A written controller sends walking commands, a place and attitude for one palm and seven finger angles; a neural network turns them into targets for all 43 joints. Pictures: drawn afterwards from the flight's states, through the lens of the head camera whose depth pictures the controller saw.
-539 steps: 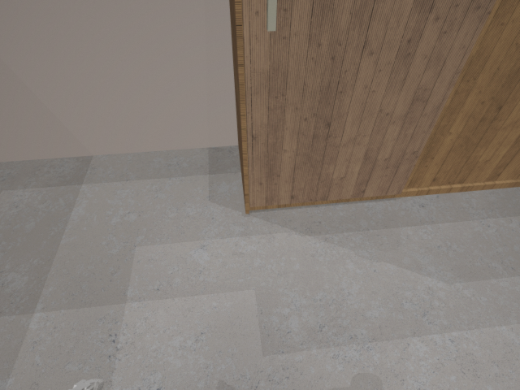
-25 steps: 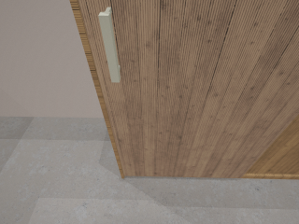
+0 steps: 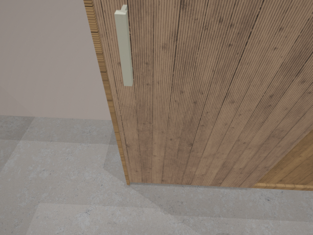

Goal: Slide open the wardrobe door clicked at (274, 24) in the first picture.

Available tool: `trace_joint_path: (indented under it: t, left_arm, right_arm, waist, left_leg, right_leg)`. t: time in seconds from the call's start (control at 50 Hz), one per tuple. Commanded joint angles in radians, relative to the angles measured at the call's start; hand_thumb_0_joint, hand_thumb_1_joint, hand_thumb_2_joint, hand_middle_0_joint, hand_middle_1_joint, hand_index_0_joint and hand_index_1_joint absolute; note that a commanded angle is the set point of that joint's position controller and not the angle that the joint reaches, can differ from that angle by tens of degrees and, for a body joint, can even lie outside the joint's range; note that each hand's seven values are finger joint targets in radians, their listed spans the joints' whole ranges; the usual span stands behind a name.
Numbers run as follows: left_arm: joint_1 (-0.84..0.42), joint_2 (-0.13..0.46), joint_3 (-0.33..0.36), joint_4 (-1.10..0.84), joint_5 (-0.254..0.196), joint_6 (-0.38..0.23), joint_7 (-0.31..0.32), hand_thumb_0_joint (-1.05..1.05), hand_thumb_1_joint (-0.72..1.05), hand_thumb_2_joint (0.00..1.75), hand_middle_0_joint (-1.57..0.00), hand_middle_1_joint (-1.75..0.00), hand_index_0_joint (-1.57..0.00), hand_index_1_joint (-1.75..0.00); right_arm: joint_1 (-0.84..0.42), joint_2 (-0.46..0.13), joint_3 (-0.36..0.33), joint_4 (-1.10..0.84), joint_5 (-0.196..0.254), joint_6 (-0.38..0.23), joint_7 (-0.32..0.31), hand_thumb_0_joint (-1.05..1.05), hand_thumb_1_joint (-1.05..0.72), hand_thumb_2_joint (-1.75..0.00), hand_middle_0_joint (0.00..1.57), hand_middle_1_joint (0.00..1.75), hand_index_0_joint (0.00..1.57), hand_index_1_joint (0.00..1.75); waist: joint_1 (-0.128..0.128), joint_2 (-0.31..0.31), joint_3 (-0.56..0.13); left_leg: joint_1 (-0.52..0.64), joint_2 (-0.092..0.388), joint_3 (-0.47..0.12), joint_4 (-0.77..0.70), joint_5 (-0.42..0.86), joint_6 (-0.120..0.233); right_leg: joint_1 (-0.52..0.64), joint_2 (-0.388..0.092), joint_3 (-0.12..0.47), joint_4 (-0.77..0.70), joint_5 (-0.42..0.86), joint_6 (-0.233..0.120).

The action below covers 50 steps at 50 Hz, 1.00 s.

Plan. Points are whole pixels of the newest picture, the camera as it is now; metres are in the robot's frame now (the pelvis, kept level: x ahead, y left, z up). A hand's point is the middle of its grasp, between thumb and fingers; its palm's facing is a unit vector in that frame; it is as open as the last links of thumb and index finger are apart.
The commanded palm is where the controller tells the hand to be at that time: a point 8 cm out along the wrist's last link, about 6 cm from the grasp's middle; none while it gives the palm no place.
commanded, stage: look again from close up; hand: left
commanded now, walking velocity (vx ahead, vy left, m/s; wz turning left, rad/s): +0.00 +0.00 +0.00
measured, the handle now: (126, 48) +0.51 +0.12 +0.22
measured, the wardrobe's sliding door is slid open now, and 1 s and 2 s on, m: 0.00 0.00 0.00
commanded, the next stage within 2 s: raise the hand with hooked fingers in 0.48 s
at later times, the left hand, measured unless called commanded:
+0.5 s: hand out of the picture +0.04 +0.23 -0.17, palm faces -0.02 -0.96 -0.26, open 7.3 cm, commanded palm none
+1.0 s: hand (58, 224) +0.14 +0.24 -0.01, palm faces +0.11 -0.99 -0.01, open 8.5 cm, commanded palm +0.13 +0.29 +0.01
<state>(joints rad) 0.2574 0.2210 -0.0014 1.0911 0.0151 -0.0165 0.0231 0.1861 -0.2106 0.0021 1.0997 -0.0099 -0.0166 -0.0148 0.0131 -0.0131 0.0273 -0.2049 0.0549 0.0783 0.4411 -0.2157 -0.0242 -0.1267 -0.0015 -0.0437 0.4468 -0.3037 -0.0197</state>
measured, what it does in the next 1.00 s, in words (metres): lowers itself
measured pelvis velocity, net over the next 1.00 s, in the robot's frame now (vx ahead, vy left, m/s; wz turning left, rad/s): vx -0.04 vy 0.00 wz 0.04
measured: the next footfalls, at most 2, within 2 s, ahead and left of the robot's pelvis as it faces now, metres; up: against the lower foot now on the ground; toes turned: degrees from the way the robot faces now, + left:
none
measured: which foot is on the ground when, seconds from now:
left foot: down 0.00-1.00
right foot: down 0.00-1.00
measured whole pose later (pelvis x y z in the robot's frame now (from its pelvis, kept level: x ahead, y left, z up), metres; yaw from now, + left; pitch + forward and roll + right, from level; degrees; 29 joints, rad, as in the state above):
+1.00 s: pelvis -0.04 +0.00 -0.05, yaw +2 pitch +7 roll -1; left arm 0.38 0.25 0.28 0.16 -0.35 -0.40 -0.40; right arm 0.20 -0.27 -0.03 0.55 0.04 -0.27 -0.06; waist 0.03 0.01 -0.09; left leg -0.67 0.06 0.02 0.93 -0.37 -0.02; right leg -0.57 -0.02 -0.09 0.93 -0.49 -0.02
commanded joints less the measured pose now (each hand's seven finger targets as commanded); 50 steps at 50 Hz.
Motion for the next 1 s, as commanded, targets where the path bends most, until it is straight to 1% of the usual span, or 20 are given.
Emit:
trace_joint_path:
  t: [0.0,0.28,0.54,0.56,0.58,0.6,0.62,0.64,0.66,0.68,0.7,0.72,0.76,0.78,0.8,0.82,0.86,0.9,0.92,0.98]
  left_arm:
    - [0.022,0.148,0.027,-0.040,0.002,-0.018,0.004,0.00,0.90,0.90,-0.20,-0.30,-0.20,-0.30]
    - [-0.019,0.182,0.028,-0.043,0.001,-0.014,-0.001,0.00,0.90,0.90,-0.20,-0.30,-0.20,-0.30]
    - [-0.030,0.192,0.029,-0.038,0.002,-0.015,0.000,0.00,0.90,0.90,-0.20,-0.30,-0.20,-0.30]
    - [0.062,0.089,0.008,-0.016,0.007,-0.023,0.051,0.00,0.90,0.90,-0.20,-0.30,-0.20,-0.30]
    - [-0.670,0.447,0.329,-1.480,-0.150,-0.228,0.045,0.00,0.88,0.89,-0.20,-0.32,-0.20,-0.32]
    - [-0.399,0.514,0.364,-1.421,-0.094,-0.233,0.070,0.00,0.85,0.88,-0.20,-0.33,-0.20,-0.33]
    - [0.075,0.140,0.152,-1.242,-0.132,-0.134,0.044,0.00,0.83,0.87,-0.21,-0.34,-0.21,-0.34]
    - [0.074,0.071,0.176,-1.121,-0.157,-0.110,0.040,0.00,0.81,0.86,-0.21,-0.36,-0.21,-0.36]
    - [0.040,0.068,0.191,-1.104,-0.174,-0.153,0.010,0.00,0.78,0.85,-0.21,-0.37,-0.21,-0.37]
    - [0.134,0.075,0.238,-0.996,-0.196,-0.212,-0.029,0.00,0.76,0.84,-0.21,-0.39,-0.21,-0.39]
    - [0.252,0.030,0.232,-0.896,-0.214,-0.279,-0.091,0.00,0.74,0.83,-0.21,-0.40,-0.21,-0.40]
    - [0.303,0.004,0.230,-0.827,-0.243,-0.354,-0.158,0.00,0.71,0.82,-0.21,-0.42,-0.21,-0.42]
    - [0.307,0.032,0.258,-0.809,-0.295,-0.504,-0.308,0.00,0.67,0.80,-0.22,-0.45,-0.22,-0.45]
    - [0.272,0.086,0.292,-0.824,-0.318,-0.557,-0.385,0.00,0.64,0.79,-0.22,-0.47,-0.22,-0.47]
    - [0.249,0.168,0.360,-0.828,-0.337,-0.570,-0.448,0.00,0.62,0.78,-0.22,-0.48,-0.22,-0.48]
    - [0.194,0.201,0.376,-0.922,-0.361,-0.555,-0.484,0.00,0.60,0.77,-0.22,-0.50,-0.22,-0.50]
    - [0.116,0.242,0.422,-1.039,-0.408,-0.490,-0.490,0.00,0.55,0.75,-0.22,-0.53,-0.22,-0.53]
    - [0.015,0.250,0.429,-1.167,-0.432,-0.464,-0.456,0.00,0.50,0.73,-0.23,-0.55,-0.23,-0.55]
    - [-0.055,0.250,0.415,-1.263,-0.424,-0.469,-0.434,0.00,0.48,0.72,-0.23,-0.57,-0.23,-0.57]
    - [-0.101,0.220,0.346,-1.360,-0.377,-0.477,-0.383,0.00,0.41,0.69,-0.24,-0.62,-0.24,-0.62]
  right_arm:
    - [0.010,-0.140,-0.022,-0.041,-0.003,-0.016,-0.010,0.00,-0.90,-0.90,0.20,0.30,0.20,0.30]
    - [-0.016,-0.174,-0.023,-0.034,-0.006,-0.019,-0.005,0.00,-0.90,-0.90,0.20,0.30,0.20,0.30]
    - [-0.022,-0.183,-0.023,-0.025,-0.003,-0.023,-0.007,0.00,-0.90,-0.90,0.20,0.30,0.20,0.30]
    - [-0.005,-0.136,-0.024,-0.081,0.008,-0.022,-0.004,0.00,-0.90,-0.90,0.20,0.30,0.20,0.30]
    - [0.043,-0.238,-0.066,-0.394,0.049,-0.147,-0.035,0.00,-0.90,-0.90,0.20,0.30,0.20,0.30]
    - [0.014,-0.157,-0.023,-0.394,0.038,-0.219,-0.074,0.00,-0.90,-0.90,0.20,0.30,0.20,0.30]
    - [-0.008,-0.132,-0.031,-0.425,0.024,-0.263,-0.066,0.00,-0.90,-0.90,0.20,0.30,0.20,0.30]
    - [0.025,-0.129,-0.050,-0.394,0.040,-0.270,-0.059,0.00,-0.90,-0.90,0.20,0.30,0.20,0.30]
    - [-0.002,-0.160,-0.072,-0.443,0.033,-0.272,-0.055,0.00,-0.90,-0.90,0.20,0.30,0.20,0.30]
    - [-0.006,-0.168,-0.087,-0.444,0.027,-0.269,-0.053,0.00,-0.90,-0.90,0.20,0.30,0.20,0.30]
    - [-0.014,-0.162,-0.091,-0.472,0.029,-0.272,-0.043,0.00,-0.90,-0.90,0.20,0.30,0.20,0.30]
    - [-0.033,-0.160,-0.089,-0.489,0.025,-0.273,-0.033,0.00,-0.90,-0.90,0.20,0.30,0.20,0.30]
    - [-0.068,-0.167,-0.097,-0.538,0.031,-0.285,-0.015,0.00,-0.90,-0.90,0.20,0.30,0.20,0.30]
    - [-0.079,-0.177,-0.098,-0.575,0.039,-0.296,-0.010,0.00,-0.90,-0.90,0.20,0.30,0.20,0.30]
    - [-0.063,-0.188,-0.098,-0.603,0.044,-0.298,-0.008,0.00,-0.90,-0.90,0.20,0.30,0.20,0.30]
    - [-0.073,-0.194,-0.095,-0.653,0.048,-0.298,-0.011,0.00,-0.90,-0.90,0.20,0.30,0.20,0.30]
    - [-0.065,-0.182,-0.086,-0.708,0.058,-0.296,-0.031,0.00,-0.90,-0.90,0.20,0.30,0.20,0.30]
    - [-0.032,-0.171,-0.073,-0.708,0.053,-0.293,-0.050,0.00,-0.90,-0.90,0.20,0.30,0.20,0.30]
    - [-0.025,-0.166,-0.068,-0.709,0.053,-0.296,-0.056,0.00,-0.90,-0.90,0.20,0.30,0.20,0.30]
    - [0.002,-0.157,-0.053,-0.669,0.048,-0.314,-0.077,0.00,-0.90,-0.90,0.20,0.30,0.20,0.30]
  waist:
    - [-0.006,-0.009,0.000]
    - [-0.004,0.018,-0.021]
    - [-0.003,0.011,-0.033]
    - [-0.014,0.070,-0.016]
    - [-0.081,0.174,-0.470]
    - [-0.012,0.293,-0.388]
    - [0.000,0.318,-0.342]
    - [-0.055,0.160,-0.201]
    - [-0.052,0.065,-0.060]
    - [-0.042,-0.064,-0.018]
    - [-0.012,-0.119,0.014]
    - [0.010,-0.183,-0.001]
    - [0.033,-0.190,-0.061]
    - [0.032,-0.148,-0.101]
    - [0.043,-0.063,-0.137]
    - [0.048,-0.009,-0.222]
    - [0.047,0.007,-0.298]
    - [0.026,0.009,-0.291]
    - [0.012,0.054,-0.300]
    - [-0.031,0.109,-0.247]
  left_leg:
    - [0.054,0.073,-0.077,-0.060,0.159,0.049]
    - [0.063,0.076,-0.090,-0.092,0.159,0.051]
    - [0.083,0.079,-0.089,-0.093,0.212,0.053]
    - [0.060,0.086,-0.035,0.117,0.346,0.025]
    - [0.289,-0.053,-0.085,0.009,0.467,0.036]
    - [0.386,-0.008,-0.062,0.004,0.506,0.025]
    - [0.343,0.012,-0.076,-0.003,0.584,0.026]
    - [0.218,-0.003,-0.084,0.027,0.478,0.030]
    - [0.067,-0.017,-0.085,0.065,0.299,0.027]
    - [-0.047,-0.028,-0.083,0.101,0.174,0.024]
    - [-0.135,-0.046,-0.076,0.146,0.120,0.020]
    - [-0.225,-0.050,-0.066,0.194,0.058,0.013]
    - [-0.357,-0.058,-0.056,0.294,-0.034,0.006]
    - [-0.395,-0.064,-0.050,0.335,-0.069,0.007]
    - [-0.395,-0.065,-0.044,0.362,-0.061,0.013]
    - [-0.377,-0.073,-0.032,0.368,-0.077,0.022]
    - [-0.356,-0.072,-0.028,0.374,-0.109,0.035]
    - [-0.338,-0.059,-0.054,0.379,-0.116,0.044]
    - [-0.305,-0.053,-0.063,0.374,-0.108,0.049]
    - [-0.245,-0.037,-0.086,0.354,-0.069,0.058]
  right_leg:
    - [-0.064,-0.109,0.102,-0.091,0.243,-0.017]
    - [-0.055,-0.115,0.103,-0.102,0.200,-0.011]
    - [-0.036,-0.121,0.100,-0.104,0.256,-0.008]
    - [-0.077,-0.157,0.139,-0.078,0.497,0.017]
    - [-0.001,-0.040,0.007,0.027,0.561,-0.020]
    - [-0.078,-0.020,0.014,0.065,0.357,-0.018]
    - [-0.140,-0.006,-0.043,0.092,0.192,-0.012]
    - [-0.202,-0.005,-0.057,0.068,0.159,0.006]
    - [-0.264,0.002,-0.072,0.051,0.166,0.013]
    - [-0.322,0.011,-0.086,0.070,0.127,0.014]
    - [-0.341,0.012,-0.088,0.105,0.115,0.011]
    - [-0.404,0.013,-0.080,0.162,0.069,0.012]
    - [-0.471,0.001,-0.042,0.255,-0.017,0.005]
    - [-0.481,-0.011,-0.008,0.273,-0.058,0.001]
    - [-0.458,-0.024,0.033,0.287,-0.058,-0.009]
    - [-0.438,-0.025,0.049,0.281,-0.099,-0.002]
    - [-0.421,-0.023,0.073,0.252,-0.182,0.017]
    - [-0.432,-0.015,0.091,0.234,-0.207,0.023]
    - [-0.434,-0.012,0.090,0.229,-0.191,0.020]
    - [-0.451,0.006,0.052,0.240,-0.074,0.011]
